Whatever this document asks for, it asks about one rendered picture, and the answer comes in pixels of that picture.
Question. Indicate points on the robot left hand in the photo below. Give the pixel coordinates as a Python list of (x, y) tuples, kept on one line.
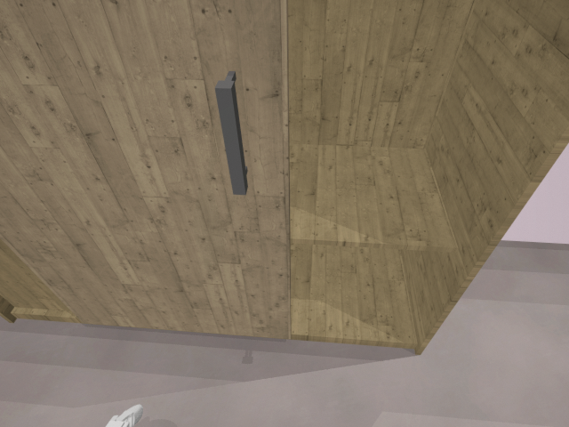
[(128, 418)]

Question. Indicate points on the wardrobe door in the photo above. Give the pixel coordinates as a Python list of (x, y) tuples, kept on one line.
[(114, 182), (21, 287)]

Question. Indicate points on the handle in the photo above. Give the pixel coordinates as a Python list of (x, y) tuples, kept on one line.
[(230, 125)]

